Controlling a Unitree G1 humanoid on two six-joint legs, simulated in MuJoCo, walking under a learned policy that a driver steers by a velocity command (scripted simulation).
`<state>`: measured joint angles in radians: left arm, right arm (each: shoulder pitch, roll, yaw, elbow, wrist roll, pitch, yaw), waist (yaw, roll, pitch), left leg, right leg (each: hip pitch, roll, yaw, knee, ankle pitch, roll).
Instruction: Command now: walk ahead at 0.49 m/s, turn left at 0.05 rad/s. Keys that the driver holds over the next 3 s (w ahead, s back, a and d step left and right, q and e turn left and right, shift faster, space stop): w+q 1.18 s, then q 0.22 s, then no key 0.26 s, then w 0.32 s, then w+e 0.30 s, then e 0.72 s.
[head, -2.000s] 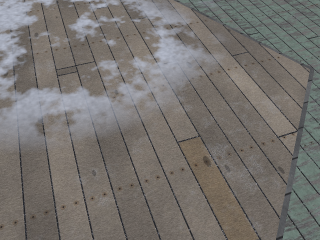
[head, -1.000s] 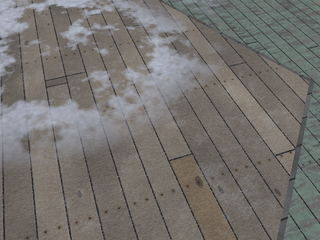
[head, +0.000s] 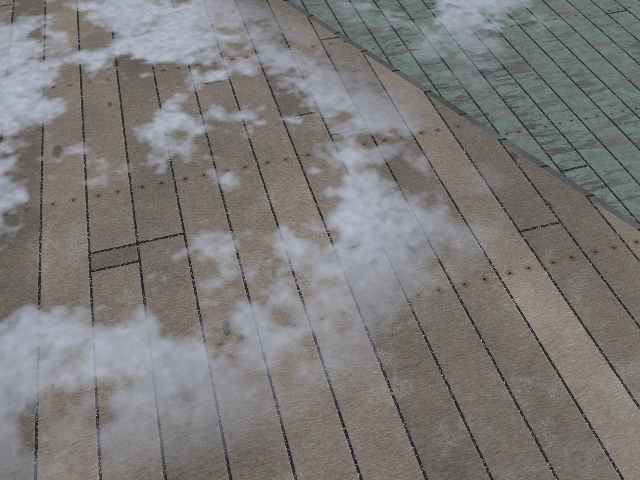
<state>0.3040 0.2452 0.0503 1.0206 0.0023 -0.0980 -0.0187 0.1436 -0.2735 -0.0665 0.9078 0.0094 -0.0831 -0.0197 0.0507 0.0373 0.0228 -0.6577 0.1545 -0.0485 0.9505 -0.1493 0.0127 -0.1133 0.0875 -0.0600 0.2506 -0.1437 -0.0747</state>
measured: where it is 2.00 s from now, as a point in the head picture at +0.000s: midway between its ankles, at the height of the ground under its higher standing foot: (208, 335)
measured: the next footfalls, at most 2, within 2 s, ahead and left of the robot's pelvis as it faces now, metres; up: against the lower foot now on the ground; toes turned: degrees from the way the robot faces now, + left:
left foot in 0.26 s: +0.33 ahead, +0.17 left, +0.00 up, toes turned +8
right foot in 0.76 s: +0.65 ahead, +0.03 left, +0.00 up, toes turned +25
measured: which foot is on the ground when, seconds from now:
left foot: up 0.00-0.24, down 0.26-0.78, up 0.80-1.00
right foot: down 0.00-0.28, up 0.30-0.74, down 0.76-1.00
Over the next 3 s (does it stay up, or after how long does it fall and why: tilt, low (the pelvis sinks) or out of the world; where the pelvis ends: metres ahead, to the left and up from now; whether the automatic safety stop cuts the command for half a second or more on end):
stays up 1.04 0.58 -0.02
